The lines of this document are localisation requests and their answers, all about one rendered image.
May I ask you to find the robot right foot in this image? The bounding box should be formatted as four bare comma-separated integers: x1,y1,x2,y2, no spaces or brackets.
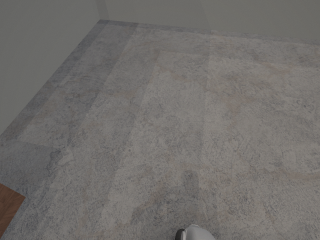
175,228,185,240

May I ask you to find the right robot shin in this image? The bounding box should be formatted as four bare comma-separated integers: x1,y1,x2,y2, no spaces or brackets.
186,224,199,230

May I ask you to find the cabinet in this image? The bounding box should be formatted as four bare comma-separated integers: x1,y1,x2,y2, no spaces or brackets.
0,183,26,238

